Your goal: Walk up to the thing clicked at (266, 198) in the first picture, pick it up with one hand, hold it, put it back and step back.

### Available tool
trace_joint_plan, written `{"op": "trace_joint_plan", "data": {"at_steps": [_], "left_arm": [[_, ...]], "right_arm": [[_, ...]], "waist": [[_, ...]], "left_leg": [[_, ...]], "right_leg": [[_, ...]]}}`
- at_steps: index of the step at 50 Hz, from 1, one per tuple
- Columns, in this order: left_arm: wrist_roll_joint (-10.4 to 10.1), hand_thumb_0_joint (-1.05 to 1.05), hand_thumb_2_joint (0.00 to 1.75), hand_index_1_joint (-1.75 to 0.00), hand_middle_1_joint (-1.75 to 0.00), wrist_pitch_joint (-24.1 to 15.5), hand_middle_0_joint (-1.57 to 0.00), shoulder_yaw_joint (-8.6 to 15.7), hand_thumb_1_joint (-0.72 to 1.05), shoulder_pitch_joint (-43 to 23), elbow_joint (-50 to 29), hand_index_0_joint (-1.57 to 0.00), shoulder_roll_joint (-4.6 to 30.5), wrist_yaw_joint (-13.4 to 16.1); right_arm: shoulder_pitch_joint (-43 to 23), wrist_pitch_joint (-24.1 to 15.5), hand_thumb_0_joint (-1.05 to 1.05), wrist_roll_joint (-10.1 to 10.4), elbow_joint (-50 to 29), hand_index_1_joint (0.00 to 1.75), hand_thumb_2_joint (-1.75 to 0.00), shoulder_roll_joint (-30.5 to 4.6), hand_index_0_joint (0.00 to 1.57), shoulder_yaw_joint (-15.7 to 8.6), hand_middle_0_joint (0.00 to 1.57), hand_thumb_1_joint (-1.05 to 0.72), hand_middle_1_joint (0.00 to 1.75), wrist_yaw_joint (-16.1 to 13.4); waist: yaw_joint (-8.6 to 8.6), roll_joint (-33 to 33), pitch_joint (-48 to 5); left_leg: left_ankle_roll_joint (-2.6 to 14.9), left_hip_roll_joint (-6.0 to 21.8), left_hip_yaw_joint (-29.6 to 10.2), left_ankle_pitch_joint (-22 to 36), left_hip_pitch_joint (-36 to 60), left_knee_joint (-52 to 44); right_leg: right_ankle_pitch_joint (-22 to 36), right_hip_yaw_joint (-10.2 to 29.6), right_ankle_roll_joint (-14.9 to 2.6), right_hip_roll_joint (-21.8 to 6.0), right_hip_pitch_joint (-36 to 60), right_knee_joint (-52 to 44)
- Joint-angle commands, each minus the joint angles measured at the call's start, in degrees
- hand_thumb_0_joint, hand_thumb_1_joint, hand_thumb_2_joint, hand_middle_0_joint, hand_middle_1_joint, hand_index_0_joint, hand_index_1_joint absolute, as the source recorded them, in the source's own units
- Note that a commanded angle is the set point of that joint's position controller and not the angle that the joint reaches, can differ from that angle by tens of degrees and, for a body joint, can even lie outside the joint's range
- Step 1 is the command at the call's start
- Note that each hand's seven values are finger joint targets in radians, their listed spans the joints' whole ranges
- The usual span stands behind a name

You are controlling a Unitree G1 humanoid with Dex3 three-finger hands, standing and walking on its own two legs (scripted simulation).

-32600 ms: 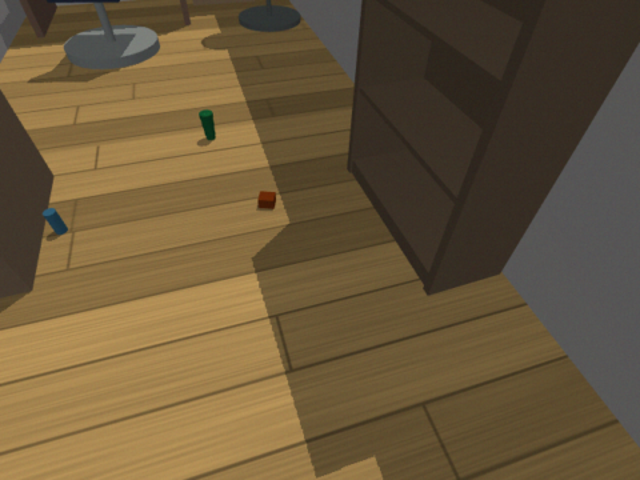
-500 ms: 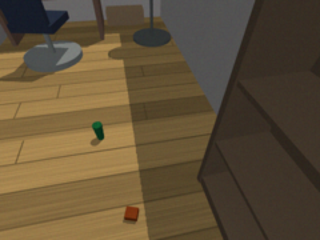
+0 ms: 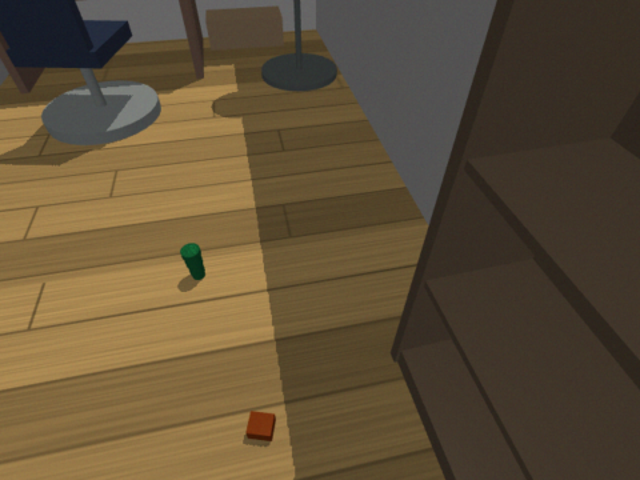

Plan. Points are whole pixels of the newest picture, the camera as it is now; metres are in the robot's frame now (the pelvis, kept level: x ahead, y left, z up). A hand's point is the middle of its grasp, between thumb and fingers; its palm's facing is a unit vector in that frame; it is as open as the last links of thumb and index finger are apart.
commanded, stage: stand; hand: left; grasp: from above
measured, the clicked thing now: (261, 426) +0.42 +0.19 -0.76
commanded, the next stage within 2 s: step back in 1.36 s
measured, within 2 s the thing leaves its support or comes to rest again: neither
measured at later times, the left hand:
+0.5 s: hand out of the picture +0.08 +0.24 -0.16, palm faces +0.02 -0.94 -0.34, open 7.4 cm
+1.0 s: hand out of the picture +0.09 +0.24 -0.16, palm faces +0.01 -0.94 -0.34, open 7.4 cm
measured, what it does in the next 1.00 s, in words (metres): stands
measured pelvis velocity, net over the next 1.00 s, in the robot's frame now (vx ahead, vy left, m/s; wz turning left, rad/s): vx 0.02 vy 0.00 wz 0.00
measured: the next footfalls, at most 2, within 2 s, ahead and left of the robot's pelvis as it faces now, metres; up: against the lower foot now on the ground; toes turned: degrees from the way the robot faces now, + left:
none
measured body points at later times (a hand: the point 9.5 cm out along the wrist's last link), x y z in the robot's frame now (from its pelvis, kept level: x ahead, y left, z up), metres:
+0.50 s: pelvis +0.01 +0.00 +0.00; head +0.02 -0.01 +0.45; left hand +0.08 +0.29 -0.13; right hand +0.09 -0.29 -0.14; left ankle +0.02 +0.12 -0.75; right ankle +0.00 -0.13 -0.75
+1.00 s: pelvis +0.02 +0.00 +0.00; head +0.02 +0.00 +0.45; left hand +0.09 +0.29 -0.13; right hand +0.09 -0.30 -0.13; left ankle +0.02 +0.12 -0.75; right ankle +0.00 -0.13 -0.75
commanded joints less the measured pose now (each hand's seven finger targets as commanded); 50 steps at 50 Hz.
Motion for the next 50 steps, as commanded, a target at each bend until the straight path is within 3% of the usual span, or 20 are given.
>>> {"op": "trace_joint_plan", "data": {"at_steps": [1,15,20,28,34,50], "left_arm": [[-0.09,0.0,0.9,-0.3,-0.3,-1.37,-0.2,2.19,0.9,-2.41,-2.83,-0.2,11.47,0.53],[-0.33,0.0,0.9,-0.3,-0.3,-1.46,-0.2,2.2,0.9,-4.21,-2.63,-0.2,11.74,0.16],[-0.5,0.0,0.9,-0.3,-0.3,-1.63,-0.2,2.32,0.9,-4.78,-3.04,-0.2,11.96,0.17],[-0.39,0.0,0.9,-0.3,-0.3,-1.46,-0.2,2.17,0.9,-4.97,-2.8,-0.2,11.95,0.05],[-0.46,0.0,0.9,-0.3,-0.3,-1.68,-0.2,2.23,0.9,-5.05,-3.26,-0.2,12.42,0.01],[-0.64,0.0,0.9,-0.3,-0.3,-1.55,-0.2,2.07,0.9,-4.45,-3.5,-0.2,12.66,-0.35]], "right_arm": [[-2.79,-1.58,0.0,0.23,-3.21,0.3,-0.9,-11.31,0.2,-1.84,0.2,-0.9,0.3,-0.84],[-3.06,-1.83,0.0,0.4,-2.71,0.3,-0.9,-11.36,0.2,-1.16,0.2,-0.9,0.3,-0.8],[-3.41,-1.99,0.0,0.4,-2.89,0.3,-0.9,-11.83,0.2,-1.14,0.2,-0.9,0.3,-0.84],[-4.45,-1.72,0.0,0.54,-2.97,0.3,-0.9,-12.36,0.2,-1.29,0.2,-0.9,0.3,-0.78],[-4.3,-1.89,0.0,0.5,-3.09,0.3,-0.9,-12.45,0.2,-1.25,0.2,-0.9,0.3,-0.64],[-4.52,-2.04,0.0,0.61,-3.12,0.3,-0.9,-13.01,0.2,-1.21,0.2,-0.9,0.3,-0.51]], "waist": [[0.13,-0.46,-2.39],[-0.19,-0.24,-3.13],[-0.29,0.01,-5.24],[-0.28,-0.86,-3.2],[-0.37,0.04,-4.87],[-0.17,0.09,-3.79]], "left_leg": [[1.52,6.36,-5.26,3.68,-1.68,-4.49],[1.32,6.76,-4.81,7.05,-0.84,-4.38],[1.53,7.16,-4.4,12.36,0.51,-3.55],[1.3,7.09,-4.73,7.74,0.07,-4.26],[1.41,7.31,-4.34,10.99,0.06,-3.97],[1.23,7.34,-4.61,9.23,0.31,-4.9]], "right_leg": [[2.58,5.53,-1.6,-5.8,0.02,-4.07],[5.28,5.39,-1.52,-5.9,0.98,-4.12],[10.72,5.25,-1.44,-6.19,2.39,-3.48],[5.19,5.17,-1.23,-5.82,0.59,-4.78],[9.63,5.22,-1.65,-6.35,2.5,-4.0],[6.75,5.08,-1.83,-6.12,1.48,-4.2]]}}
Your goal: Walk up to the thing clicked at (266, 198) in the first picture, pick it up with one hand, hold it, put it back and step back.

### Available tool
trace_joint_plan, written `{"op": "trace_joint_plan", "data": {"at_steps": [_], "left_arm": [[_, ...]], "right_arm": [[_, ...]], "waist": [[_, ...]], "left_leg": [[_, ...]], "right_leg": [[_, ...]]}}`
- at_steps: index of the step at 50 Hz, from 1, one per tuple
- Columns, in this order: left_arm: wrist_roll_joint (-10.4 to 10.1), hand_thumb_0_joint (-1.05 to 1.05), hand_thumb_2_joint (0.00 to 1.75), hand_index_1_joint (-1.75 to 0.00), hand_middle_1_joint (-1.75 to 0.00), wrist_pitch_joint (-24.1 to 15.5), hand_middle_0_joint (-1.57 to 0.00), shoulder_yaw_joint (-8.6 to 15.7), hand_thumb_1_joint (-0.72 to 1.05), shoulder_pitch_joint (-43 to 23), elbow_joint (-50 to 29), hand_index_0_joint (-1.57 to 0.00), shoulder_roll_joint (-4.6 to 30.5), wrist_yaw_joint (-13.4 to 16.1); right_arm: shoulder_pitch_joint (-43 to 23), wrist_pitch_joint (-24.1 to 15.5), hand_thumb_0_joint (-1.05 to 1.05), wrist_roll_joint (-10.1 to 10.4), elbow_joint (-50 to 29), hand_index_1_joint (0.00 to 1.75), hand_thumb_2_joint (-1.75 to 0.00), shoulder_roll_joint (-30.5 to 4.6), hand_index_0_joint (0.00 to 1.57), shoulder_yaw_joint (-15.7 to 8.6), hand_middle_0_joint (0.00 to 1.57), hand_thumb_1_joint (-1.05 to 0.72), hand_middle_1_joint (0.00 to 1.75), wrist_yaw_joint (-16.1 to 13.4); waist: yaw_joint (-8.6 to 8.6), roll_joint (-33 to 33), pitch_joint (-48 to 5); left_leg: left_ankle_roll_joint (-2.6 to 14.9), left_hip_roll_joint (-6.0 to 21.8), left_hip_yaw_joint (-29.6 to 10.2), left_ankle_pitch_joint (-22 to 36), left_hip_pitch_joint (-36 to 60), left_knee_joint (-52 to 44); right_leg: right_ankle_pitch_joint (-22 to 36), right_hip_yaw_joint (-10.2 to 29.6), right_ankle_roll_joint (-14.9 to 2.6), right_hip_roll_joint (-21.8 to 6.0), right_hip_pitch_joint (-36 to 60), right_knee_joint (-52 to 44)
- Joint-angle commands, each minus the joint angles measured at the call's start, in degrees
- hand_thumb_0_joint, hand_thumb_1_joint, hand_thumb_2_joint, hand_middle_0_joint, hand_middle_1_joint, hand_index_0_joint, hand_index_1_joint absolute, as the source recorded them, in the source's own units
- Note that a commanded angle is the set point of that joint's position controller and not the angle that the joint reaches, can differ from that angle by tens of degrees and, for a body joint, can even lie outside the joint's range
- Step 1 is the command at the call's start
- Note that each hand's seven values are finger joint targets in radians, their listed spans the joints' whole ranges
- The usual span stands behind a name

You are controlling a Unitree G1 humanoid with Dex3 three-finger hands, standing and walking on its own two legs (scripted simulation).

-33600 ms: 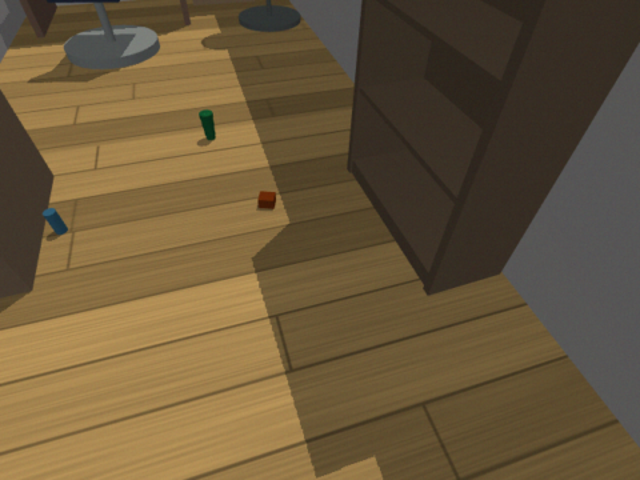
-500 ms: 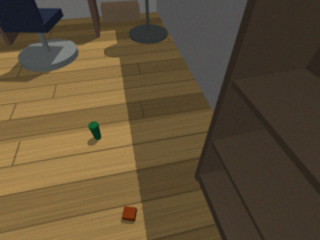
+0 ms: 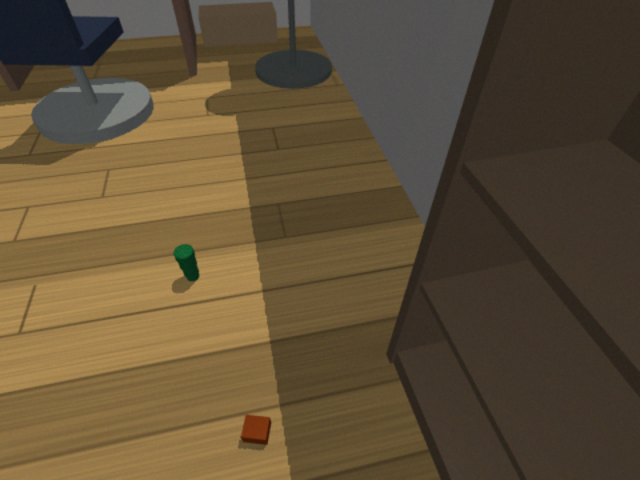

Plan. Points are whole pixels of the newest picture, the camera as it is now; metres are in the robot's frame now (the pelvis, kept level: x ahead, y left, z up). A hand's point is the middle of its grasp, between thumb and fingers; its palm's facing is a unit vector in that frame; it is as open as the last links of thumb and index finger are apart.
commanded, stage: stand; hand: left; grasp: from above
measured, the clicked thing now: (256, 429) +0.41 +0.20 -0.76
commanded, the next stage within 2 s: step back in 0.36 s
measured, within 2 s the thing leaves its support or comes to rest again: neither
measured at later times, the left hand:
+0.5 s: hand out of the picture +0.07 +0.26 -0.16, palm faces +0.01 -0.93 -0.36, open 7.4 cm
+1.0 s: hand out of the picture +0.00 +0.30 -0.18, palm faces -0.11 -0.92 -0.37, open 7.3 cm
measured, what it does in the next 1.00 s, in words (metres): walks backwards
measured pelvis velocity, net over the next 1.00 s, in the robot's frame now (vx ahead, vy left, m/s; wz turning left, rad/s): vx -0.11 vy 0.04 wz -0.08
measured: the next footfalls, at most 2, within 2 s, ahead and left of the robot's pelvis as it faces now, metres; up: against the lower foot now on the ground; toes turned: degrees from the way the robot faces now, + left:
right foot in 1.14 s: -0.16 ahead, -0.10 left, +0.00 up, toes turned -3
left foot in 1.58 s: -0.27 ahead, +0.13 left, +0.00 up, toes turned -2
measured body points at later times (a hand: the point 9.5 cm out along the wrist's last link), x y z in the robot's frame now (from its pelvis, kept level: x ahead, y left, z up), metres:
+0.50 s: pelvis -0.02 +0.00 -0.01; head +0.02 +0.00 +0.44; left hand +0.07 +0.31 -0.14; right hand +0.07 -0.31 -0.14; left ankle +0.00 +0.12 -0.75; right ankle -0.01 -0.12 -0.75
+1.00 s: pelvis -0.11 +0.04 -0.02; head -0.04 +0.06 +0.42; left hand +0.01 +0.35 -0.16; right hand -0.03 -0.27 -0.13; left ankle -0.04 +0.13 -0.75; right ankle -0.17 -0.10 -0.68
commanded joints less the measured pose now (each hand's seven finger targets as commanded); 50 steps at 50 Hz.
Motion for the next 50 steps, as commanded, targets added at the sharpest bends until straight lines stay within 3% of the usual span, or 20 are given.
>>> {"op": "trace_joint_plan", "data": {"at_steps": [1,4,12,17,18,22,25,27,29,30,31,32,33,34,36,38,39,40,44,50], "left_arm": [[0.01,0.0,0.9,-0.3,-0.3,-1.35,-0.2,2.07,0.9,-1.82,-3.04,-0.2,11.21,0.52],[0.0,0.0,0.9,-0.3,-0.3,-1.4,-0.2,2.12,0.9,-2.03,-3.17,-0.2,11.55,0.49],[-0.2,0.0,0.9,-0.3,-0.3,-1.84,-0.2,1.97,0.9,-1.77,-3.59,-0.2,11.93,0.55],[-0.15,0.0,0.9,-0.3,-0.3,-1.65,-0.2,1.89,0.9,-1.82,-3.87,-0.2,12.16,0.52],[-1.21,0.0,0.9,-0.3,-0.3,-1.22,-0.2,4.2,0.9,-1.41,-5.09,-0.2,16.55,0.84],[-1.37,0.0,0.9,-0.3,-0.3,-0.84,-0.2,4.74,0.9,-0.74,-8.33,-0.2,15.82,1.22],[-1.05,0.0,0.9,-0.3,-0.3,-0.07,-0.2,5.1,0.9,-2.47,-11.07,-0.2,17.06,1.18],[-0.43,0.0,0.9,-0.3,-0.3,0.27,-0.2,5.45,0.9,-5.11,-13.28,-0.2,18.03,1.33],[0.31,0.0,0.9,-0.3,-0.3,0.61,-0.2,5.5,0.9,-7.05,-15.33,-0.2,18.41,1.23],[0.32,0.0,0.9,-0.3,-0.3,0.87,-0.2,5.48,0.9,-8.85,-16.14,-0.2,18.49,1.15],[0.21,0.0,0.9,-0.3,-0.3,1.15,-0.2,5.37,0.9,-8.54,-16.57,-0.2,17.74,1.07],[-0.1,0.0,0.9,-0.3,-0.3,1.49,-0.2,5.1,0.9,-8.29,-17.09,-0.2,16.51,1.03],[-0.74,0.0,0.9,-0.3,-0.3,1.93,-0.2,4.44,0.9,-7.02,-17.59,-0.2,13.5,1.1],[-0.62,0.0,0.9,-0.3,-0.3,2.48,-0.2,4.46,0.9,-5.5,-17.5,-0.2,12.39,1.55],[-0.42,0.0,0.9,-0.3,-0.3,3.0,-0.2,4.24,0.9,-2.1,-17.03,-0.2,12.36,2.13],[-0.76,0.0,0.9,-0.3,-0.3,3.22,-0.2,4.53,0.9,-1.74,-16.3,-0.2,13.55,2.22],[-1.0,0.0,0.9,-0.3,-0.3,3.27,-0.2,4.59,0.9,1.04,-15.97,-0.2,13.78,2.04],[-0.86,0.0,0.9,-0.3,-0.3,3.37,-0.2,4.6,0.9,1.96,-15.96,-0.2,14.07,1.88],[0.01,0.0,0.9,-0.3,-0.3,2.78,-0.2,5.33,0.9,2.03,-17.56,-0.2,14.16,1.6],[-0.08,0.0,0.9,-0.3,-0.3,2.26,-0.2,5.7,0.9,1.93,-19.75,-0.2,13.91,1.05]], "right_arm": [[-2.49,-1.46,0.0,0.22,-3.15,0.3,-0.9,-11.92,0.2,-2.1,0.2,-0.9,0.3,-0.71],[-2.32,-1.35,0.0,0.16,-3.13,0.3,-0.9,-11.78,0.2,-2.11,0.2,-0.9,0.3,-0.62],[-1.97,-1.48,0.0,0.3,-3.22,0.3,-0.9,-12.23,0.2,-2.09,0.2,-0.9,0.3,-0.58],[-1.86,-1.3,0.0,0.22,-3.2,0.3,-0.9,-11.95,0.2,-1.87,0.2,-0.9,0.3,-0.61],[-4.21,-0.31,0.0,0.77,-4.4,0.3,-0.9,-15.07,0.2,-3.07,0.2,-0.9,0.3,-0.09],[-1.59,0.63,0.0,1.68,-6.71,0.3,-0.9,-13.97,0.2,-3.48,0.2,-0.9,0.3,0.19],[-1.01,1.58,0.0,1.43,-8.23,0.3,-0.9,-13.77,0.2,-4.02,0.2,-0.9,0.3,0.39],[1.1,2.27,0.0,1.22,-8.77,0.3,-0.9,-12.81,0.2,-4.31,0.2,-0.9,0.3,0.58],[3.86,2.62,0.0,0.84,-9.38,0.3,-0.9,-13.06,0.2,-4.82,0.2,-0.9,0.3,1.01],[5.89,2.6,0.0,0.73,-9.38,0.3,-0.9,-13.38,0.2,-5.17,0.2,-0.9,0.3,1.22],[5.7,2.36,0.0,0.86,-9.55,0.3,-0.9,-13.64,0.2,-5.33,0.2,-0.9,0.3,1.36],[5.75,2.05,0.0,0.61,-10.24,0.3,-0.9,-14.7,0.2,-5.57,0.2,-0.9,0.3,1.35],[3.72,1.52,0.0,0.13,-11.23,0.3,-0.9,-18.07,0.2,-6.26,0.2,-0.9,0.3,1.13],[3.63,1.09,0.0,-0.25,-11.63,0.3,-0.9,-20.82,0.2,-6.92,0.2,-0.9,0.3,0.89],[2.59,0.61,0.0,-0.76,-13.03,0.3,-0.9,-20.86,0.2,-6.97,0.2,-0.9,0.3,0.11],[-1.06,0.64,0.0,-1.01,-14.69,0.3,-0.9,-18.15,0.2,-6.52,0.2,-0.9,0.3,-0.59],[-2.64,0.57,0.0,-1.21,-15.44,0.3,-0.9,-17.16,0.2,-6.36,0.2,-0.9,0.3,-0.83],[-2.85,0.49,0.0,-1.07,-16.04,0.3,-0.9,-16.17,0.2,-6.28,0.2,-0.9,0.3,-1.04],[1.47,0.29,0.0,-0.46,-17.03,0.3,-0.9,-15.33,0.2,-6.57,0.2,-0.9,0.3,-1.48],[4.22,0.6,0.0,-0.51,-18.16,0.3,-0.9,-16.6,0.2,-7.03,0.2,-0.9,0.3,-1.44]], "waist": [[0.01,0.54,-2.95],[-0.02,0.27,-2.38],[-0.18,-0.04,-5.1],[-0.27,0.28,-3.99],[-0.26,-0.73,1.7],[-1.05,-1.7,-6.23],[-1.17,-4.48,-7.98],[-1.76,-8.2,-7.47],[-2.64,-10.92,-7.38],[-3.86,-11.26,-6.85],[-3.52,-8.88,-5.98],[-3.53,-4.35,-4.94],[-2.77,6.21,-3.79],[-2.44,10.99,-3.35],[-1.7,9.02,-4.03],[-0.5,8.81,-3.67],[1.33,8.77,-4.63],[1.57,7.51,-5.6],[-1.04,5.57,-7.01],[-3.5,6.31,-7.36]], "left_leg": [[1.61,6.98,-4.73,8.6,-1.3,-2.85],[1.5,6.87,-4.97,6.24,-1.86,-3.37],[1.85,7.29,-4.59,11.82,-0.11,-1.73],[1.55,6.99,-4.51,9.46,-1.1,-2.56],[2.5,5.85,-4.73,17.82,-5.25,3.69],[3.27,4.73,-2.66,20.74,-4.42,11.13],[2.66,1.35,-0.55,11.23,-5.31,18.21],[2.13,-1.25,0.67,-2.23,-6.85,24.74],[3.08,-1.4,-0.47,-12.65,-6.09,27.19],[3.48,-0.51,-1.09,-11.45,-4.13,26.38],[3.76,0.34,-1.47,-3.74,-4.43,23.17],[5.14,4.15,-5.32,8.58,-7.51,15.38],[7.71,12.03,-15.74,20.73,-8.47,4.71],[10.27,17.37,-24.28,26.92,-5.98,0.85],[10.52,18.37,-23.48,33.68,-5.24,3.06],[7.83,14.66,-17.17,28.7,-5.46,3.44],[7.61,12.74,-13.32,27.44,-3.26,4.7],[7.66,11.73,-11.57,24.1,-2.11,4.95],[13.34,14.66,-12.48,24.35,2.9,6.32],[15.77,16.7,-13.21,21.12,4.57,7.13]], "right_leg": [[6.71,4.84,-1.44,-6.33,-0.12,-2.64],[4.37,5.08,-1.44,-6.22,-0.77,-3.08],[10.77,5.38,-1.5,-6.86,1.12,-2.3],[8.74,5.31,-1.58,-6.69,0.28,-2.56],[17.97,5.95,-2.12,-6.06,-4.34,2.26],[23.55,6.27,-5.38,-7.48,-1.98,6.34],[21.45,11.14,-9.37,-12.28,-5.58,5.46],[21.39,13.66,-12.9,-16.68,-8.33,4.92],[18.99,14.19,-14.01,-18.32,-12.48,6.59],[15.42,12.86,-12.91,-17.77,-16.12,7.8],[12.28,10.43,-11.14,-14.8,-16.18,10.7],[7.36,6.8,-7.8,-9.44,-14.56,17.75],[-3.5,2.84,-3.7,0.58,-17.1,27.8],[-23.81,6.48,-2.97,7.26,-21.69,36.1],[-26.22,12.53,-2.85,7.44,-23.72,45.61],[-21.75,14.94,-3.07,7.0,-23.44,48.6],[-18.58,14.6,-2.68,6.91,-24.23,49.09],[-16.66,13.88,-2.34,6.85,-24.2,49.68],[-17.76,12.16,0.55,6.28,-24.52,49.49],[-20.17,9.81,0.87,3.93,-22.53,38.22]]}}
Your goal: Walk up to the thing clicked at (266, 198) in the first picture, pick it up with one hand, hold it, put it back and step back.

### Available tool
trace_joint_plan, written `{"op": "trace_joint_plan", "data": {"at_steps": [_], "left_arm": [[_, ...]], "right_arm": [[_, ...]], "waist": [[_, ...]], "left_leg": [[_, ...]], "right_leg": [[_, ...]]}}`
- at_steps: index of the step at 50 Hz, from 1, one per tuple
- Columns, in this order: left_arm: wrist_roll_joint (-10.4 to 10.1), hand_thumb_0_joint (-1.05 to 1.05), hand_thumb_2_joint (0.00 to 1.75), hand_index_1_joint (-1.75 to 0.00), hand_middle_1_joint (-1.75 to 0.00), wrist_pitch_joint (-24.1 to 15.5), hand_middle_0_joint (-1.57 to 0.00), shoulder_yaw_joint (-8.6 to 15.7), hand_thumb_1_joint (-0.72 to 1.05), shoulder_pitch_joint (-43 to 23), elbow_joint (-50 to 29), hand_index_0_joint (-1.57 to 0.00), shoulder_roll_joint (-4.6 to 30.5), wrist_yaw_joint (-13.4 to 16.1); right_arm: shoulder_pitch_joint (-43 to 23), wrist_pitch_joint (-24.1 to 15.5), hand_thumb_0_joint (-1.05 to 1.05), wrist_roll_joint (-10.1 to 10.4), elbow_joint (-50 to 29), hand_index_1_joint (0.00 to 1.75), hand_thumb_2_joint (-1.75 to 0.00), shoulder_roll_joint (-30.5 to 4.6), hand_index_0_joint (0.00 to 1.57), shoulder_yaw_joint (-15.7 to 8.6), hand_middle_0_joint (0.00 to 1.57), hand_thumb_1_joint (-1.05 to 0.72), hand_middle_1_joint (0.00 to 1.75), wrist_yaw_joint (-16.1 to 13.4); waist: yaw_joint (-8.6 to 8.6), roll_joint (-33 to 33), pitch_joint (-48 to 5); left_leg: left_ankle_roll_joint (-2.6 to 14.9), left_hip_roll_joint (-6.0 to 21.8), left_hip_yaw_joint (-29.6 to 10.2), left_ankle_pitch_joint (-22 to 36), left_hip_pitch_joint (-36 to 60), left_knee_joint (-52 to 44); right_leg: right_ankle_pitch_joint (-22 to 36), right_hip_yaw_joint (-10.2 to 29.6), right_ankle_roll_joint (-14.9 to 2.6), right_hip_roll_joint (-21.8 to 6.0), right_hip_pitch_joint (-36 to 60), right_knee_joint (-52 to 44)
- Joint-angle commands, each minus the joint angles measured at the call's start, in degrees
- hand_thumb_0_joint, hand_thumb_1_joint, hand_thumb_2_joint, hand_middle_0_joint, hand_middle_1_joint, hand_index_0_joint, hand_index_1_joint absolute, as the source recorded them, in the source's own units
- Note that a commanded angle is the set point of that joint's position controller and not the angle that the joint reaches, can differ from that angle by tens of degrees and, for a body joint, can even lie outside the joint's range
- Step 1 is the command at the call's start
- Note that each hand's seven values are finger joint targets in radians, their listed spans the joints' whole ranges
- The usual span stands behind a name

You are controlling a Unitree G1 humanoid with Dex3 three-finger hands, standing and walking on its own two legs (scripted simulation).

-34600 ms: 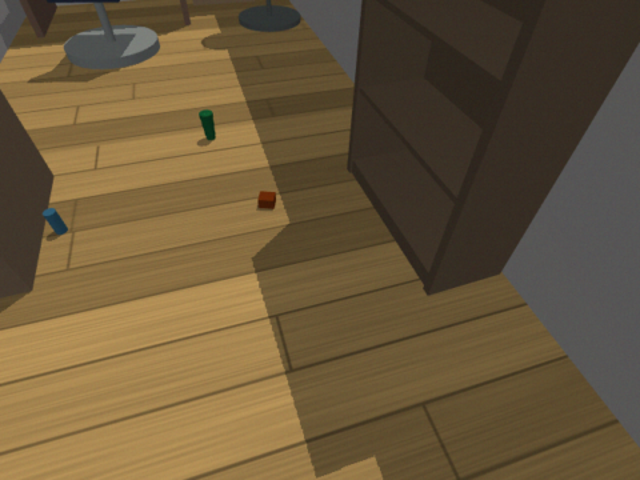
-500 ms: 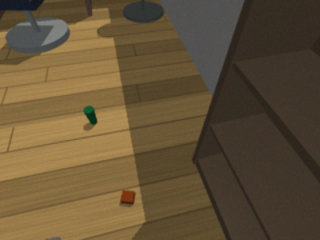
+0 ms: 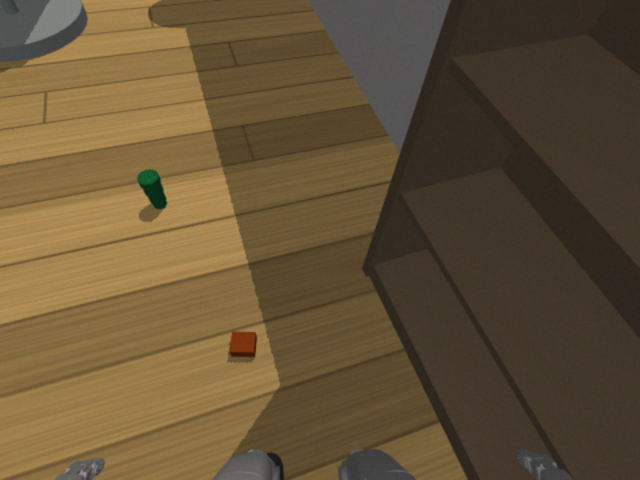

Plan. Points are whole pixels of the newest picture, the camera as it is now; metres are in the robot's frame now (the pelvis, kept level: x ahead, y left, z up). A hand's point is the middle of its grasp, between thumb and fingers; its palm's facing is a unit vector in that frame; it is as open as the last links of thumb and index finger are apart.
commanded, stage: step back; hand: left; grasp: from above
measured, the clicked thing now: (243, 344) +0.50 +0.20 -0.74
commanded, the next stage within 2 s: none
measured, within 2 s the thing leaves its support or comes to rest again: neither
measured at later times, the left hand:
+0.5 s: hand out of the picture -0.02 +0.23 -0.13, palm faces +0.05 -0.91 -0.42, open 7.4 cm
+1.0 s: hand out of the picture -0.25 +0.24 -0.16, palm faces -0.01 -0.91 -0.41, open 7.4 cm
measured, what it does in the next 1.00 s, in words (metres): walks backwards: right foot, then left foot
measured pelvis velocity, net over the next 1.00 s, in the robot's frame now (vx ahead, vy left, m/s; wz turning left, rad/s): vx -0.31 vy -0.04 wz -0.01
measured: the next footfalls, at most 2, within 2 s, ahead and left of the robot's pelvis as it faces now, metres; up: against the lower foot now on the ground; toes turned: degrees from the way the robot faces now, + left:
right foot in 0.14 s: -0.04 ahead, -0.14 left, +0.00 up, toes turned +1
left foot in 0.58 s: -0.16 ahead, +0.08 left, +0.00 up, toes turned +3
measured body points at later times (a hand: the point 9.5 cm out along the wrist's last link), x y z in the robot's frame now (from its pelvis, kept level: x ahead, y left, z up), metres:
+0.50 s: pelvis -0.14 -0.04 +0.00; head -0.07 -0.05 +0.44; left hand -0.03 +0.27 -0.10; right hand -0.07 -0.37 -0.13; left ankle -0.19 +0.08 -0.69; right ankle -0.08 -0.14 -0.73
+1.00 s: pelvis -0.31 -0.04 -0.01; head -0.24 -0.03 +0.43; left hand -0.25 +0.29 -0.13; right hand -0.14 -0.34 -0.11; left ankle -0.20 +0.07 -0.73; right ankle -0.36 -0.18 -0.71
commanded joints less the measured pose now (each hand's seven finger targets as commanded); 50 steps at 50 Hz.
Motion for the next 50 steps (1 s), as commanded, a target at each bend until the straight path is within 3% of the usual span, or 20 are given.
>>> {"op": "trace_joint_plan", "data": {"at_steps": [1,4,7,8,9,10,12,13,15,21,26,28,29,30,31,32,36,43,47,50], "left_arm": [[0.05,0.0,0.9,-0.3,-0.3,-2.03,-0.2,3.23,0.9,1.03,-5.37,-0.2,9.26,0.23],[0.08,0.0,0.9,-0.3,-0.3,-2.09,-0.2,3.46,0.9,6.99,-3.59,-0.2,8.83,-0.4],[0.68,0.0,0.9,-0.3,-0.3,-2.52,-0.2,4.17,0.9,13.21,-0.91,-0.2,8.83,-0.76],[1.61,0.0,0.9,-0.3,-0.3,-2.71,-0.2,4.87,0.9,12.41,-1.84,-0.2,11.54,-0.73],[1.69,0.0,0.9,-0.3,-0.3,-2.92,-0.2,5.71,0.9,7.87,-4.3,-0.2,15.47,-0.8],[1.92,0.0,0.9,-0.3,-0.3,-2.79,-0.2,6.48,0.9,2.98,-7.2,-0.2,20.6,-0.56],[1.76,0.0,0.9,-0.3,-0.3,-3.55,-0.2,5.43,0.9,-2.66,-9.6,-0.2,15.56,-0.16],[1.57,0.0,0.9,-0.3,-0.3,-3.93,-0.2,4.61,0.9,-5.87,-10.02,-0.2,12.42,0.03],[1.34,0.0,0.9,-0.3,-0.3,-3.68,-0.2,4.93,0.9,-6.68,-9.99,-0.2,11.0,0.04],[1.36,0.0,0.9,-0.3,-0.3,-3.3,-0.2,4.61,0.9,5.7,-9.64,-0.2,9.37,1.02],[0.56,0.0,0.9,-0.3,-0.3,-2.74,-0.2,4.41,0.9,1.31,-11.95,-0.2,11.57,1.1],[0.0,0.0,0.9,-0.3,-0.3,-2.31,-0.2,3.96,0.9,-1.09,-12.77,-0.2,12.59,0.66],[-0.13,0.0,0.9,-0.3,-0.3,-2.03,-0.2,3.4,0.9,-1.32,-13.13,-0.2,11.33,0.46],[-0.42,0.0,0.9,-0.3,-0.3,-2.01,-0.2,3.0,0.9,-1.1,-13.69,-0.2,9.36,0.34],[-0.64,0.0,0.9,-0.3,-0.3,-1.94,-0.2,3.47,0.9,-3.17,-13.46,-0.2,9.37,0.72],[0.3,0.0,0.9,-0.3,-0.3,-1.76,-0.2,4.12,0.9,-4.17,-13.03,-0.2,10.16,1.33],[-0.82,0.0,0.9,-0.3,-0.3,-1.43,-0.2,4.05,0.9,2.73,-8.97,-0.2,9.62,0.8],[0.25,0.0,0.9,-0.3,-0.3,-2.59,-0.2,3.48,0.9,3.67,-8.52,-0.2,8.97,0.53],[0.18,0.0,0.9,-0.3,-0.3,-2.98,-0.2,2.99,0.9,5.7,-7.46,-0.2,8.62,0.19],[0.24,0.0,0.9,-0.3,-0.3,-2.78,-0.2,3.25,0.9,13.37,-3.69,-0.2,9.17,-0.42]], "right_arm": [[3.55,-0.88,0.0,-0.1,-3.89,0.3,-0.9,-16.68,0.2,-4.55,0.2,-0.9,0.3,-1.22],[0.08,-0.35,0.0,-0.1,-5.07,0.3,-0.9,-17.57,0.2,-4.45,0.2,-0.9,0.3,-0.88],[-2.94,0.65,0.0,0.65,-5.39,0.3,-0.9,-17.03,0.2,-4.16,0.2,-0.9,0.3,-0.42],[-2.17,0.78,0.0,1.01,-5.55,0.3,-0.9,-15.52,0.2,-3.75,0.2,-0.9,0.3,-0.28],[-1.3,0.74,0.0,1.16,-5.72,0.3,-0.9,-12.42,0.2,-2.83,0.2,-0.9,0.3,-0.35],[-2.95,1.2,0.0,0.79,-5.32,0.3,-0.9,-14.69,0.2,-4.01,0.2,-0.9,0.3,-1.05],[-0.09,1.07,0.0,1.15,-3.15,0.3,-0.9,-16.34,0.2,-4.22,0.2,-0.9,0.3,-0.46],[3.15,1.0,0.0,1.54,-1.53,0.3,-0.9,-14.92,0.2,-3.7,0.2,-0.9,0.3,-0.37],[7.17,0.51,0.0,1.67,-0.91,0.3,-0.9,-12.93,0.2,-2.58,0.2,-0.9,0.3,-0.84],[3.71,-0.43,0.0,0.86,-3.72,0.3,-0.9,-12.86,0.2,-1.89,0.2,-0.9,0.3,-1.42],[9.38,-0.45,0.0,0.59,-2.49,0.3,-0.9,-13.63,0.2,-2.75,0.2,-0.9,0.3,-1.01],[12.76,-0.63,0.0,0.39,-1.13,0.3,-0.9,-13.96,0.2,-3.29,0.2,-0.9,0.3,-0.65],[11.99,-0.7,0.0,0.02,-1.45,0.3,-0.9,-15.29,0.2,-3.9,0.2,-0.9,0.3,-0.68],[10.59,-0.77,0.0,-0.77,-2.56,0.3,-0.9,-19.29,0.2,-4.82,0.2,-0.9,0.3,-0.59],[6.88,-0.65,0.0,-0.95,-3.94,0.3,-0.9,-22.78,0.2,-5.2,0.2,-0.9,0.3,-0.1],[5.49,-0.7,0.0,-1.03,-4.81,0.3,-0.9,-24.14,0.2,-5.46,0.2,-0.9,0.3,-0.13],[-2.14,-0.92,0.0,-1.15,-6.45,0.3,-0.9,-16.11,0.2,-3.27,0.2,-0.9,0.3,-0.89],[3.61,-0.83,0.0,0.03,-6.39,0.3,-0.9,-15.79,0.2,-4.27,0.2,-0.9,0.3,-0.96],[2.13,0.03,0.0,-0.45,-7.48,0.3,-0.9,-16.95,0.2,-4.59,0.2,-0.9,0.3,-0.44],[-1.84,1.11,0.0,-0.03,-8.36,0.3,-0.9,-18.99,0.2,-5.06,0.2,-0.9,0.3,-0.16]], "waist": [[-2.19,10.07,-15.83],[0.27,11.81,-17.27],[3.18,9.9,-17.37],[2.79,2.04,-14.43],[1.55,-10.32,-9.79],[4.03,-13.29,-6.29],[1.1,-8.61,-2.12],[-1.75,-3.88,-2.42],[-2.96,-5.49,-6.29],[4.83,-5.96,-14.39],[2.02,-7.83,-17.51],[-0.79,-4.84,-18.56],[-0.89,-0.98,-17.93],[-0.34,9.45,-17.61],[-0.9,16.09,-13.9],[-2.66,15.99,-12.04],[3.13,9.22,-7.59],[-1.46,11.5,-14.11],[-1.41,13.83,-16.66],[1.93,15.44,-18.17]], "left_leg": [[11.62,17.37,-18.09,21.07,18.12,-6.59],[9.01,16.42,-16.36,11.65,11.63,-7.22],[3.35,11.66,-12.32,1.73,0.86,-2.95],[0.04,6.82,-9.64,-7.2,-6.86,3.03],[-3.7,-3.18,-5.05,-17.99,-15.97,13.95],[-4.8,-5.08,-9.99,-23.79,-9.2,28.53],[-4.12,-5.14,-13.97,-17.06,-4.8,37.24],[-3.9,-7.1,-15.22,-12.88,-6.62,37.09],[-3.86,-8.26,-13.55,-11.61,-8.73,37.01],[-5.68,-3.82,-10.4,-19.08,-14.53,21.77],[-3.2,-0.18,-5.76,-15.89,-1.92,5.97],[-2.03,-0.66,-3.22,-1.76,6.42,-6.11],[-0.61,2.72,-9.01,2.64,8.67,-8.48],[3.49,12.58,-22.29,12.07,11.5,-8.99],[10.29,20.6,-30.2,16.49,8.27,-12.31],[15.05,24.48,-33.95,16.27,-0.48,-13.47],[6.78,13.25,-16.13,17.18,2.42,-11.18],[12.02,16.09,-15.5,20.73,18.76,-6.31],[10.32,15.29,-14.61,14.67,16.37,-6.0],[7.66,15.29,-14.53,4.69,8.72,-6.76]], "right_leg": [[-1.32,-1.56,-0.24,-2.7,-4.35,-7.69],[2.06,-5.22,-1.63,-4.4,3.81,-18.74],[14.74,-6.69,-4.11,-4.48,15.41,-34.3],[9.62,4.18,-6.75,-10.44,14.77,-38.72],[3.23,19.16,-10.84,-20.18,11.17,-45.51],[3.2,26.67,-18.97,-29.52,-5.85,-49.4],[9.77,19.38,-17.04,-25.1,-11.67,-49.05],[19.71,7.99,-11.77,-18.04,-6.22,-45.0],[25.75,0.37,-8.0,-13.4,1.16,-41.63],[42.88,4.2,-14.04,-19.29,26.53,-33.59],[44.55,4.76,-13.71,-21.18,20.29,-31.0],[38.93,1.49,-10.24,-18.7,13.94,-27.69],[32.15,0.0,-7.58,-15.59,8.83,-25.0],[19.61,-4.65,-4.41,-8.69,-0.12,-16.52],[-4.01,-7.63,-2.81,-0.19,-6.21,-6.81],[-9.7,-0.63,-2.35,-0.06,-3.59,3.78],[1.73,2.63,-3.23,2.15,-8.4,13.21],[-0.05,-1.07,1.4,-1.4,-8.26,-0.6],[0.82,-5.42,0.47,-3.91,-0.93,-15.5],[7.16,-8.57,-1.79,-4.55,8.76,-27.96]]}}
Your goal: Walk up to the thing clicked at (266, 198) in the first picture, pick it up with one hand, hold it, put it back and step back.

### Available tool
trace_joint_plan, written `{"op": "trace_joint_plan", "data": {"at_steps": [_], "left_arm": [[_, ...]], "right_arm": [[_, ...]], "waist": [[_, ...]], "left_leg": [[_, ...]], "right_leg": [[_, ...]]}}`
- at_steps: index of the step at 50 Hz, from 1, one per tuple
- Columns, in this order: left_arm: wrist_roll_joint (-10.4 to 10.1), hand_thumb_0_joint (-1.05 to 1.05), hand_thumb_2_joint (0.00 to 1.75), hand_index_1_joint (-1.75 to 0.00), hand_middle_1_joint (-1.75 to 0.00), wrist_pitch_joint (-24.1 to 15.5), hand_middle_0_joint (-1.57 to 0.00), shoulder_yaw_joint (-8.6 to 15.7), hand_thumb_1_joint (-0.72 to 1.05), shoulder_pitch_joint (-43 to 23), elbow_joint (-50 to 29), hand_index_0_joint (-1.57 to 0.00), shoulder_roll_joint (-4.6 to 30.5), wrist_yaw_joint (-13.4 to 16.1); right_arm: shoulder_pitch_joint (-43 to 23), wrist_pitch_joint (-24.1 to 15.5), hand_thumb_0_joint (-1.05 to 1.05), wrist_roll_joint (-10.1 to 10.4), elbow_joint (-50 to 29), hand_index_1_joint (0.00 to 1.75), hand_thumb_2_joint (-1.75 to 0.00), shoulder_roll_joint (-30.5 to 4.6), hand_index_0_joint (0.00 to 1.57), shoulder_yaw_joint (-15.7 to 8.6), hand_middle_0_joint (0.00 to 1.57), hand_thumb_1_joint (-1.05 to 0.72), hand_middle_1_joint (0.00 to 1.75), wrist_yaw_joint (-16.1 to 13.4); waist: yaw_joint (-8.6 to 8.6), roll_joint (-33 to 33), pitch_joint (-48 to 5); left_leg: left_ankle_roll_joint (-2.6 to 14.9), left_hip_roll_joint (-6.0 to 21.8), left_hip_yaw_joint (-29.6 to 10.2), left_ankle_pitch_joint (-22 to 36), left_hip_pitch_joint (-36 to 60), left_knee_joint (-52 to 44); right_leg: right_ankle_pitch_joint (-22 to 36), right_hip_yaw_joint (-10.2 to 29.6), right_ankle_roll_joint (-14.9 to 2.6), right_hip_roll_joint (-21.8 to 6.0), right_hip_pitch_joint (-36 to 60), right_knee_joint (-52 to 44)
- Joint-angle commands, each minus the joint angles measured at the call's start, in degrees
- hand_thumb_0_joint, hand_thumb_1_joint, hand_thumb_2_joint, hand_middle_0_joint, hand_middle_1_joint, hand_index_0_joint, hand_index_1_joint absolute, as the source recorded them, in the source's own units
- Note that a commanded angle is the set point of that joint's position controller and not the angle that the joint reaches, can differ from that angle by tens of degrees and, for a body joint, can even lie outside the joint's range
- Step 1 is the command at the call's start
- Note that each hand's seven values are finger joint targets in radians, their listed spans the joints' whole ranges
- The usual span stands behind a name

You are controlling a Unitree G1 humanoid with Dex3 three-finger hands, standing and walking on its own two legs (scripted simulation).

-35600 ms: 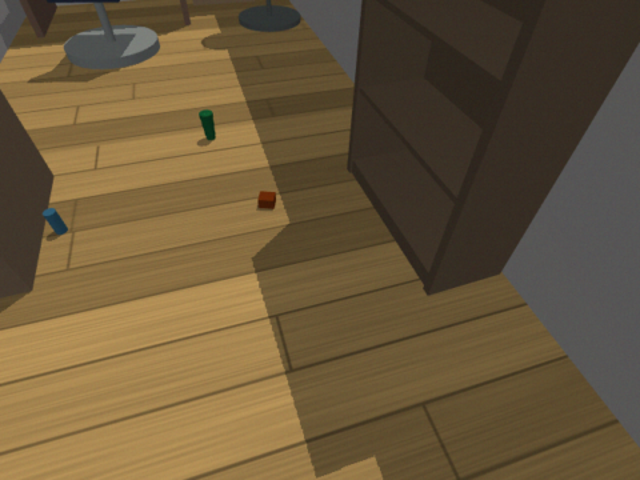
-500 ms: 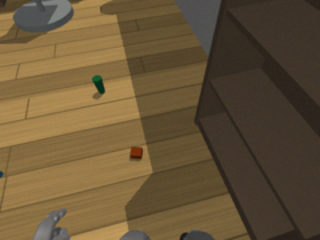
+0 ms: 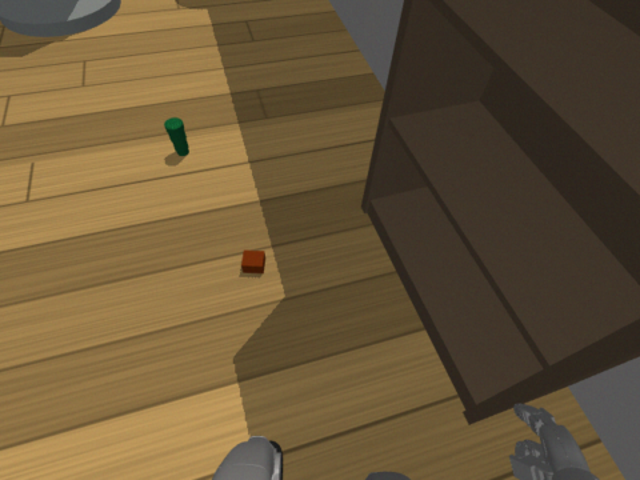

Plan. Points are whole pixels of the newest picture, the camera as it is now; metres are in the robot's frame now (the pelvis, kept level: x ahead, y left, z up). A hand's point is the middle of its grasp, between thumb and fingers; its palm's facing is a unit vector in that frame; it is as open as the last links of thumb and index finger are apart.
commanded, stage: step back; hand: left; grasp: from above
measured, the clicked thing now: (253, 261) +0.81 +0.26 -0.73
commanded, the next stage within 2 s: stand in 1.64 s
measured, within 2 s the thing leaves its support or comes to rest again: neither
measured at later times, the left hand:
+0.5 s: hand out of the picture -0.05 +0.25 -0.14, palm faces +0.09 -0.92 -0.39, open 7.4 cm
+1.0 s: hand out of the picture -0.23 +0.25 -0.13, palm faces +0.08 -0.91 -0.40, open 7.4 cm
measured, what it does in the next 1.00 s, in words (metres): walks backwards: right foot, then left foot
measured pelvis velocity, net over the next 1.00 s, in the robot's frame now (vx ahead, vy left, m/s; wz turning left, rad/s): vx -0.23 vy -0.03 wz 0.08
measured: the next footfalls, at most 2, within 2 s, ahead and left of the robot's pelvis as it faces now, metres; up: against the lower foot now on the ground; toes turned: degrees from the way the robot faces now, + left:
right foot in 0.04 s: -0.01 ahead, -0.13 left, +0.00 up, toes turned +2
left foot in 0.44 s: -0.14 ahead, +0.09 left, +0.00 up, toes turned +5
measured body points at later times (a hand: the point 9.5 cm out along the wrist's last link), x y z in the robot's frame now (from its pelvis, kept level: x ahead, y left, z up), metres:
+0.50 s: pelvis -0.17 -0.02 +0.00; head -0.11 -0.01 +0.44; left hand -0.05 +0.30 -0.11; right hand -0.08 -0.33 -0.12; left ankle -0.18 +0.09 -0.72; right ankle -0.07 -0.13 -0.71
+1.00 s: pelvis -0.23 -0.03 +0.01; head -0.22 -0.04 +0.46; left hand -0.24 +0.29 -0.10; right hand -0.13 -0.34 -0.11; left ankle -0.21 +0.11 -0.71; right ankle -0.25 -0.16 -0.72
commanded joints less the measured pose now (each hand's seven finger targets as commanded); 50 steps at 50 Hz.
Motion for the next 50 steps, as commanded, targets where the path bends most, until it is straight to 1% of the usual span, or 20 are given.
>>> {"op": "trace_joint_plan", "data": {"at_steps": [1,2,4,5,9,17,21,23,24,25,28,32,34,36,38,39,40,43,46,50], "left_arm": [[0.32,0.0,0.9,-0.3,-0.3,-2.09,-0.2,2.81,0.9,11.2,0.01,-0.2,8.3,-0.09],[0.91,0.0,0.9,-0.3,-0.3,-2.21,-0.2,3.25,0.9,11.37,0.32,-0.2,9.52,-0.06],[1.9,0.0,0.9,-0.3,-0.3,-1.98,-0.2,5.73,0.9,3.41,-3.48,-0.2,19.48,-0.34],[2.09,0.0,0.9,-0.3,-0.3,-2.21,-0.2,5.99,0.9,-2.93,-6.45,-0.2,21.8,0.15],[1.81,0.0,0.9,-0.3,-0.3,-2.71,-0.2,3.86,0.9,-10.01,-7.98,-0.2,10.96,0.69],[1.66,0.0,0.9,-0.3,-0.3,-1.27,-0.2,3.89,0.9,-0.08,-8.37,-0.2,10.62,1.84],[0.47,0.0,0.9,-0.3,-0.3,-0.32,-0.2,2.93,0.9,-5.36,-9.84,-0.2,10.75,1.22],[-0.39,0.0,0.9,-0.3,-0.3,-0.45,-0.2,1.68,0.9,-5.08,-9.82,-0.2,7.33,0.99],[-0.1,0.0,0.9,-0.3,-0.3,-0.5,-0.2,3.15,0.9,-9.81,-9.86,-0.2,10.21,1.82],[0.5,0.0,0.9,-0.3,-0.3,-0.47,-0.2,3.23,0.9,-9.33,-8.86,-0.2,11.48,1.76],[-0.74,0.0,0.9,-0.3,-0.3,-0.53,-0.2,3.06,0.9,-3.19,-4.9,-0.2,9.35,0.81],[0.0,0.0,0.9,-0.3,-0.3,-2.73,-0.2,2.02,0.9,-3.19,-3.4,-0.2,8.28,-0.55],[0.2,0.0,0.9,-0.3,-0.3,-4.14,-0.2,1.49,0.9,-2.11,-2.46,-0.2,7.96,-0.59],[0.81,0.0,0.9,-0.3,-0.3,-5.68,-0.2,1.86,0.9,2.46,1.19,-0.2,6.8,0.11],[2.42,0.0,0.9,-0.3,-0.3,-6.78,-0.2,3.14,0.9,3.52,2.78,-0.2,12.07,0.69],[2.61,0.0,0.9,-0.3,-0.3,-6.62,-0.2,4.24,0.9,0.15,0.77,-0.2,15.89,0.84],[2.78,0.0,0.9,-0.3,-0.3,-6.53,-0.2,4.41,0.9,-4.04,-0.28,-0.2,19.2,0.88],[1.36,0.0,0.9,-0.3,-0.3,-7.41,-0.2,2.55,0.9,-5.44,-0.01,-0.2,11.6,0.38],[1.49,0.0,0.9,-0.3,-0.3,-7.37,-0.2,2.95,0.9,-0.26,1.63,-0.2,13.14,-0.18],[0.71,0.0,0.9,-0.3,-0.3,-5.87,-0.2,2.1,0.9,-1.85,0.8,-0.2,12.28,-0.63]], "right_arm": [[-0.43,0.77,0.0,0.7,-2.86,0.3,-0.9,-16.94,0.2,-5.23,0.2,-0.9,0.3,-0.84],[-0.81,0.88,0.0,1.19,-2.91,0.3,-0.9,-15.36,0.2,-4.62,0.2,-0.9,0.3,-0.72],[-2.24,0.79,0.0,1.77,-3.98,0.3,-0.9,-11.0,0.2,-3.78,0.2,-0.9,0.3,-1.36],[-0.67,1.19,0.0,1.27,-3.13,0.3,-0.9,-13.79,0.2,-4.94,0.2,-0.9,0.3,-1.95],[7.73,0.47,0.0,1.88,1.76,0.3,-0.9,-11.26,0.2,-3.42,0.2,-0.9,0.3,-1.53],[8.02,-1.3,0.0,0.54,0.44,0.3,-0.9,-9.84,0.2,-2.34,0.2,-0.9,0.3,-2.29],[16.07,-1.2,0.0,0.2,4.67,0.3,-0.9,-11.79,0.2,-3.83,0.2,-0.9,0.3,-1.89],[12.34,-0.67,0.0,-0.95,3.34,0.3,-0.9,-19.29,0.2,-5.46,0.2,-0.9,0.3,-1.39],[9.04,-0.57,0.0,-0.79,1.84,0.3,-0.9,-23.6,0.2,-5.78,0.2,-0.9,0.3,-0.95],[5.25,-1.16,0.0,-0.98,1.28,0.3,-0.9,-21.67,0.2,-5.69,0.2,-0.9,0.3,-1.29],[1.08,-1.67,0.0,-1.4,0.49,0.3,-0.9,-14.1,0.2,-3.35,0.2,-0.9,0.3,-1.67],[4.12,-2.19,0.0,-1.09,1.94,0.3,-0.9,-13.26,0.2,-3.87,0.2,-0.9,0.3,-0.62],[5.36,-1.85,0.0,-1.15,2.11,0.3,-0.9,-14.77,0.2,-4.5,0.2,-0.9,0.3,-0.16],[5.17,-0.73,0.0,-0.94,2.74,0.3,-0.9,-14.69,0.2,-4.4,0.2,-0.9,0.3,0.19],[6.13,-0.78,0.0,0.04,1.84,0.3,-0.9,-8.07,0.2,-2.7,0.2,-0.9,0.3,0.33],[3.12,-0.89,0.0,-0.48,0.97,0.3,-0.9,-9.53,0.2,-2.84,0.2,-0.9,0.3,0.24],[1.09,-1.14,0.0,-0.4,1.82,0.3,-0.9,-13.35,0.2,-4.27,0.2,-0.9,0.3,-0.13],[3.14,-2.31,0.0,0.45,4.37,0.3,-0.9,-12.2,0.2,-4.13,0.2,-0.9,0.3,1.06],[2.29,-2.85,0.0,-0.04,4.07,0.3,-0.9,-11.27,0.2,-3.61,0.2,-0.9,0.3,1.43],[5.82,-4.47,0.0,0.26,6.27,0.3,-0.9,-9.8,0.2,-3.69,0.2,-0.9,0.3,1.04]], "waist": [[1.34,12.63,-18.09],[1.77,8.79,-16.42],[2.42,-14.69,-8.18],[1.71,-16.47,-3.6],[-4.28,-6.9,-6.38],[1.96,-11.71,-14.99],[-2.09,-5.75,-17.76],[-1.17,13.57,-14.69],[-4.73,16.92,-11.86],[-3.16,14.09,-8.56],[1.17,7.55,-8.14],[-2.61,11.97,-9.75],[-3.29,13.68,-12.63],[-1.03,10.57,-12.76],[-0.93,-4.71,-11.22],[0.73,-5.91,-6.83],[0.68,-7.28,-1.62],[-1.88,-3.16,-1.06],[0.59,-6.26,-4.66],[-1.45,-8.12,-8.18]], "left_leg": [[8.13,11.32,-12.82,-0.11,8.78,-7.37],[4.98,8.61,-11.77,-4.95,4.13,-4.36],[-1.96,-8.06,-7.54,-23.06,-7.0,18.87],[-2.84,-5.02,-13.15,-24.43,-3.96,30.43],[-2.11,-10.32,-12.38,-14.72,-4.35,35.55],[-3.08,-3.43,-5.57,-21.29,-4.5,7.92],[-0.37,-3.48,-2.82,-1.64,11.24,-13.43],[8.3,14.26,-28.39,3.86,15.48,-15.52],[16.12,20.82,-34.94,1.33,2.46,-18.33],[16.45,21.08,-33.86,1.04,-1.82,-18.4],[9.52,9.75,-14.78,5.86,2.85,-14.28],[8.75,8.27,-15.53,-18.79,12.57,-14.86],[10.76,10.51,-15.6,-18.22,17.0,-12.64],[8.18,8.05,-10.84,-12.39,11.35,-4.58],[1.41,0.24,-5.17,-19.3,-7.98,10.21],[-1.31,-1.39,-5.46,-22.02,-12.5,13.09],[-1.37,1.27,-11.76,-21.12,-4.56,17.37],[-1.42,0.12,-8.57,-13.55,-3.9,12.28],[-1.86,-0.57,-5.18,-14.88,-1.69,7.43],[-1.89,-3.42,0.23,-6.46,10.63,-10.16]], "right_leg": [[9.9,-5.36,-3.35,-0.98,6.99,-19.66],[10.29,-1.78,-4.75,-2.13,7.51,-21.77],[-1.32,26.32,-15.88,-22.1,-7.12,-33.65],[-3.61,32.78,-20.51,-28.06,-18.68,-37.6],[21.25,4.41,-10.36,-11.74,-8.14,-25.94],[41.89,6.76,-13.43,-16.44,16.62,-16.13],[31.12,5.2,-9.16,-14.71,6.41,-10.9],[0.76,-4.47,-3.69,-1.28,-13.53,2.64],[-11.1,-0.62,-2.57,1.0,-9.64,14.52],[-9.04,3.69,-2.98,-0.06,-7.8,20.15],[0.93,5.45,-3.9,4.08,-10.57,23.8],[-0.74,-0.17,-1.52,0.22,-9.15,-0.82],[-4.67,-2.53,-1.69,-1.24,-5.08,-13.87],[6.62,-5.34,-3.03,1.01,6.12,-33.45],[3.69,16.43,-6.68,-9.04,17.42,-33.48],[-16.11,28.07,-12.36,-19.23,6.48,-36.28],[-21.33,33.75,-16.84,-24.57,-8.92,-37.83],[-4.8,15.84,-11.85,-14.64,-1.74,-34.12],[0.72,12.66,-11.22,-13.56,1.73,-31.39],[19.55,4.51,-9.48,-11.1,1.42,-21.92]]}}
